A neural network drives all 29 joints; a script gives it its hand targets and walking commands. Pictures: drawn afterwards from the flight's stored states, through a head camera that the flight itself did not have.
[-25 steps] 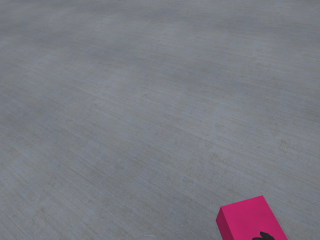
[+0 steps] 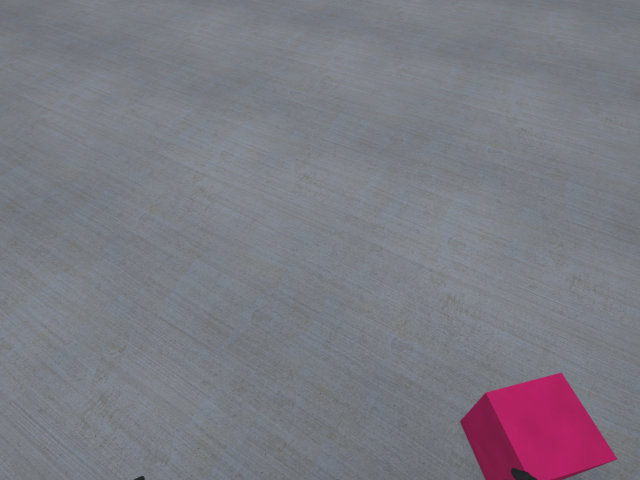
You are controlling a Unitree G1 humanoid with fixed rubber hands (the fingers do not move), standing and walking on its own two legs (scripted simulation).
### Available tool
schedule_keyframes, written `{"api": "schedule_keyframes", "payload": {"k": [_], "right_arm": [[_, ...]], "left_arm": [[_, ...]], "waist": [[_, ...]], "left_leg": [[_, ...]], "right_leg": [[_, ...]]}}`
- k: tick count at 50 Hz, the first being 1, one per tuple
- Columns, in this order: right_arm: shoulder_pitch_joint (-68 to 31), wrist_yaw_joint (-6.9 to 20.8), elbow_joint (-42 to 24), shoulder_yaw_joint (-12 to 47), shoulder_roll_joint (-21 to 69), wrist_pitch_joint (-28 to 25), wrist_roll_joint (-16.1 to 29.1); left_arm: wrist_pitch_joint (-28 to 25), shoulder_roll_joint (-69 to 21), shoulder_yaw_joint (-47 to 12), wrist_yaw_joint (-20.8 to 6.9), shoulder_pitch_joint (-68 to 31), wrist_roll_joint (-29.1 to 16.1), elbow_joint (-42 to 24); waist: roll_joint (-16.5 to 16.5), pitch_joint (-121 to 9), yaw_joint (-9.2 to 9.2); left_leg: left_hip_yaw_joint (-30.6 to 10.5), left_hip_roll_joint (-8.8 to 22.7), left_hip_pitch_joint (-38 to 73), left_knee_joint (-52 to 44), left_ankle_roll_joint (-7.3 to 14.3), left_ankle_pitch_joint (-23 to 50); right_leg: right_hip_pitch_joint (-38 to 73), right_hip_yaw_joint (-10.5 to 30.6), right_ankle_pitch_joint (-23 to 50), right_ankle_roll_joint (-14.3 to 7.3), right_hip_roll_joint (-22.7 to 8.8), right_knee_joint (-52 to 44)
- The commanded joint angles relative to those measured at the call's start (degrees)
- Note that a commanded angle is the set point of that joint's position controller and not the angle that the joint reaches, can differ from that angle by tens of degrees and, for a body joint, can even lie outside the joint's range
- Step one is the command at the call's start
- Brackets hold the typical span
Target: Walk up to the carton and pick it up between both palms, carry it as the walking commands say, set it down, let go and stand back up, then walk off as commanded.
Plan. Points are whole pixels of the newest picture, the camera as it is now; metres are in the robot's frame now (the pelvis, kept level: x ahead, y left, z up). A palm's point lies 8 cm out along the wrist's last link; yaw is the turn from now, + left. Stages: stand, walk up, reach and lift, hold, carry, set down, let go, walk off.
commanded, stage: walk off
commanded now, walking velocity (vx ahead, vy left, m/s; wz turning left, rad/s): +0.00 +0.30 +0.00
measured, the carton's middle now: (527, 437) +0.32 -0.49 -0.64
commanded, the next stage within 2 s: stand in 1.34 s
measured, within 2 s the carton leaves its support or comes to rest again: neither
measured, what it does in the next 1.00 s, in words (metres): steps to the left: right foot, then left foot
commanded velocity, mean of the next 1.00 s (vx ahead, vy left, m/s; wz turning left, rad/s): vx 0.00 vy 0.30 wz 0.00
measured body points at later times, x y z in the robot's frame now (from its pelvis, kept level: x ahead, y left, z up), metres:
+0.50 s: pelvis -0.03 +0.16 -0.01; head +0.00 +0.17 +0.44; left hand -0.01 +0.45 -0.14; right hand +0.10 -0.07 -0.12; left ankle -0.03 +0.31 -0.73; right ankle -0.04 -0.04 -0.70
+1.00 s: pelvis -0.06 +0.30 +0.01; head -0.03 +0.27 +0.45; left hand -0.06 +0.59 -0.11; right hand +0.07 +0.07 -0.13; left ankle -0.07 +0.47 -0.66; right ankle -0.06 +0.13 -0.73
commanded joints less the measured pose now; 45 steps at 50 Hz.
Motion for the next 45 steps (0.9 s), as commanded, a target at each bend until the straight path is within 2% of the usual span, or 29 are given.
{"api": "schedule_keyframes", "payload": {"k": [1, 3, 4, 5, 6, 7, 8, 10, 11, 14, 17, 19, 21, 23, 25, 26, 28, 30, 32, 33, 34, 35, 36, 37, 38, 39, 40, 42, 45], "right_arm": [[2.84, -0.86, 0.42, -2.35, -7.19, -1.05, -0.41], [-0.48, -1.28, -0.15, -2.71, -7.47, -0.43, 0.33], [-1.16, -1.44, -1.11, -2.28, -4.89, -1.07, 0.34], [1.21, -1.43, -2.57, -2.16, -4.13, -1.21, 0.41], [-1.43, -1.38, -2.41, -3.06, -7.6, -0.45, -1.54], [-3.43, -0.22, -3.0, -3.86, -9.95, 0.39, -1.08], [-1.19, 0.26, -2.14, -4.03, -9.48, 0.72, -0.86], [-1.24, 0.9, -2.44, -4.03, -6.65, 0.89, -1.02], [-1.48, 0.88, -2.36, -3.45, -5.62, 0.95, -1.33], [-5.23, 0.82, -3.01, -2.93, -3.9, 0.74, -0.47], [-4.24, 1.91, -3.87, -2.29, -2.91, 0.66, 1.36], [-1.81, 1.44, -1.51, -2.15, -1.22, 0.47, 1.62], [6.52, 1.42, 3.6, -3.42, -4.56, -0.16, 0.69], [10.43, 1.1, 4.14, -4.45, -14.65, -0.99, 0.15], [2.3, 0.5, 1.65, -3.82, -11.46, -0.8, -0.47], [0.91, 0.08, 1.69, -3.3, -10.2, -0.67, -0.09], [-0.51, -0.53, 0.45, -2.42, -6.74, -0.64, -0.09], [0.17, -1.24, 0.5, -2.66, -7.96, -0.9, -0.37], [1.44, -1.47, 0.61, -2.59, -6.67, -0.8, -0.37], [1.54, -1.24, 0.76, -2.6, -7.16, -0.42, -0.43], [1.33, -1.22, 1.01, -2.96, -7.39, -0.16, 0.04], [1.06, -1.51, 0.78, -3.11, -7.27, -0.31, 0.64], [2.4, -1.61, -0.01, -2.77, -5.51, -0.81, 1.38], [2.43, -1.92, -1.43, -2.91, -4.79, -0.93, -0.92], [-1.09, -1.92, -2.21, -3.55, -7.04, -0.44, -1.49], [-5.17, -0.94, -2.75, -4.19, -9.56, -0.14, -1.08], [-3.82, -0.2, -3.02, -3.97, -7.5, 0.29, -0.82], [-0.63, 0.49, -0.94, -3.88, -5.29, 0.61, -1.21], [-3.0, 0.07, -1.94, -4.03, -4.91, 0.68, -0.59]], "left_arm": [[-1.2, 2.78, -1.87, -0.09, 4.49, -1.52, 0.36], [-1.56, 4.3, -1.23, -0.05, 14.19, -1.12, 2.81], [-1.84, 8.1, -0.22, 0.06, 18.29, -0.33, 3.83], [-1.96, 13.95, 0.31, 0.23, 17.31, 0.29, 2.38], [-1.18, 15.08, 0.75, 0.51, 12.87, 0.44, 1.72], [-1.14, 12.26, 1.06, 1.43, 9.82, 0.34, 0.84], [-1.53, 10.38, 0.61, 0.76, 6.0, -0.4, 0.71], [-2.23, 8.45, 0.48, 0.77, 6.97, 0.5, 1.07], [-2.5, 8.41, 0.6, 0.57, 10.61, -0.02, 1.81], [-3.2, 9.19, 0.95, 0.17, 12.74, -0.05, 1.86], [-2.59, 12.95, 2.22, 0.26, 4.57, 0.45, -1.15], [-2.16, 13.99, 2.4, 0.29, 3.8, 0.76, -1.92], [-2.58, 11.48, 1.34, 0.1, 1.97, 1.25, -3.5], [-1.35, 2.18, -0.51, 0.16, 5.99, 0.94, -4.44], [-0.12, 2.44, -0.81, 1.26, 2.09, -0.57, -4.88], [0.1, 5.03, -0.35, 1.21, 0.83, -0.7, -4.29], [0.22, 6.25, 0.09, -0.18, 2.15, -1.35, -3.05], [-0.77, 4.5, -0.7, -0.52, 4.02, -1.23, -2.53], [-1.35, 3.65, -0.85, -0.23, 4.8, -1.27, -1.15], [-1.35, 2.02, -1.89, -0.19, 8.16, -1.54, 0.1], [-1.49, 1.54, -1.8, -0.06, 10.21, -1.31, 1.87], [-2.0, 1.02, -2.14, 0.26, 13.35, -0.73, 2.75], [-2.56, 7.03, -1.02, 0.57, 13.79, 0.32, 2.31], [-2.68, 13.04, 0.22, 0.32, 14.64, -0.01, 1.64], [-1.79, 14.53, 0.81, 0.47, 11.57, -0.15, 0.83], [-1.58, 10.61, 0.34, 0.58, 8.61, -0.21, 0.95], [-2.15, 9.16, 0.84, 0.03, 7.13, -0.24, 0.64], [-2.48, 7.14, 0.3, 0.28, 10.6, -0.2, 1.82], [-3.17, 8.79, 1.02, 0.63, 14.54, 0.05, 2.75]], "waist": [[10.2, -5.0, -1.04], [5.82, -5.71, 5.39], [-1.59, -6.15, 7.01], [-19.3, -4.57, 5.21], [-10.52, 1.75, 3.85], [-6.51, 4.94, 4.05], [-0.25, 4.61, 1.69], [-2.36, 1.14, 0.15], [-5.8, -1.67, 1.75], [-9.96, -2.09, 3.68], [-15.65, 0.36, 0.44], [-16.9, 0.68, 0.45], [-6.76, -5.09, -2.97], [27.14, -5.64, -4.49], [19.07, 0.05, -4.47], [17.17, 2.04, -3.71], [13.77, 1.75, -1.12], [13.58, -2.68, -0.44], [13.06, -3.19, -1.41], [14.2, -3.81, 0.47], [12.52, -4.77, 1.47], [5.32, -5.75, 4.15], [-6.54, -5.62, 4.6], [-16.93, -5.05, 3.84], [-13.47, 0.17, 3.16], [-7.13, 4.16, 5.18], [-3.01, 2.86, 3.03], [-4.81, -0.74, 2.11], [-9.13, -2.47, 3.46]], "left_leg": [[-16.4, 11.03, 6.82, -12.59, 8.54, 22.1], [-12.41, 10.42, -0.72, -7.36, 4.95, 17.39], [-9.6, 6.83, -9.53, -0.11, 1.87, 11.64], [-4.53, 0.18, -22.04, 13.84, -3.08, -16.4], [-9.85, 2.08, -21.83, 30.12, -4.11, -15.55], [-12.22, 3.09, -19.06, 37.93, -3.64, -11.43], [-14.17, 1.3, -17.55, 37.2, -4.03, -9.44], [-14.72, 0.51, -15.28, 37.56, -4.17, -4.49], [-12.24, -0.44, -15.75, 33.48, -5.39, -3.65], [-8.25, 1.65, -17.2, 25.47, -7.53, -4.87], [-6.07, 6.26, -4.8, 10.15, -8.47, -5.5], [-2.94, 4.53, 1.47, 1.68, -8.56, -6.51], [-0.56, 2.33, 16.16, -7.6, -6.0, -0.34], [-22.05, 21.29, 13.36, -16.16, 2.62, 26.37], [-13.86, 17.37, 0.27, -17.31, 6.82, 12.72], [-11.27, 14.59, -3.66, -17.1, 4.62, 6.16], [-9.42, 12.38, -1.02, -13.84, 4.75, 16.87], [-8.98, 10.78, 5.3, -10.74, 4.13, 26.15], [-13.89, 12.08, 5.87, -10.94, 6.77, 23.54], [-14.57, 11.83, 5.67, -9.99, 7.03, 20.28], [-15.48, 11.3, 3.04, -7.71, 6.93, 21.0], [-13.43, 10.74, -0.28, -2.93, 4.86, 19.8], [-9.38, 5.84, -12.91, 5.8, 0.12, 9.11], [-5.5, 1.56, -21.87, 18.47, -4.1, -17.37], [-9.18, 2.85, -20.65, 30.17, -4.13, -14.89], [-11.75, 2.88, -18.2, 33.31, -4.06, -10.91], [-12.28, 2.79, -18.25, 33.18, -4.71, -7.85], [-12.72, 1.26, -17.58, 34.14, -5.22, -5.91], [-9.21, 1.92, -19.87, 29.95, -6.69, -7.15]], "right_leg": [[8.72, -4.81, 1.17, -5.71, -1.05, -26.4], [22.57, -4.95, 17.26, -7.13, -2.57, -40.0], [30.14, 5.76, 18.11, -8.17, -10.66, -43.59], [31.2, 29.97, 31.21, -12.98, -30.7, -46.9], [18.36, 32.7, 35.99, -19.85, -34.42, -48.21], [12.47, 28.61, 40.87, -22.41, -33.11, -47.4], [11.4, 20.53, 41.58, -19.88, -28.26, -45.74], [12.43, 13.45, 43.33, -14.85, -21.26, -43.26], [16.14, 11.19, 44.33, -13.85, -18.41, -42.0], [19.04, 10.55, 47.47, -13.83, -19.18, -41.27], [7.98, 7.33, 36.92, -10.52, -18.71, -44.37], [4.7, 6.49, 29.72, -9.21, -17.25, -43.27], [1.55, 1.69, 23.33, -5.28, -12.58, -29.27], [-8.21, -4.4, -12.96, -0.78, 3.11, 0.15], [-8.04, 0.12, -6.85, -2.3, 0.68, 10.37], [-6.7, 1.79, -3.05, -2.76, 0.49, 11.35], [-5.35, -0.68, -0.26, -2.63, -0.38, 12.16], [-1.05, -4.26, -1.93, -3.31, -1.68, -3.43], [2.95, -5.05, -3.1, -3.82, -1.02, -12.42], [7.27, -5.84, -1.96, -5.05, -1.27, -22.42], [14.17, -6.31, 5.83, -5.54, -1.42, -32.94], [22.27, -5.23, 19.31, -5.0, -2.61, -43.49], [31.42, 8.67, 21.85, -6.09, -12.63, -45.34], [30.49, 31.54, 36.03, -10.25, -31.1, -46.5], [18.56, 31.04, 39.66, -16.71, -32.82, -47.73], [12.61, 25.46, 43.36, -18.72, -29.84, -46.19], [14.39, 19.23, 41.68, -17.65, -25.49, -45.03], [18.08, 14.21, 49.45, -14.08, -20.42, -41.12], [22.47, 13.88, 58.1, -14.8, -22.26, -39.25]]}}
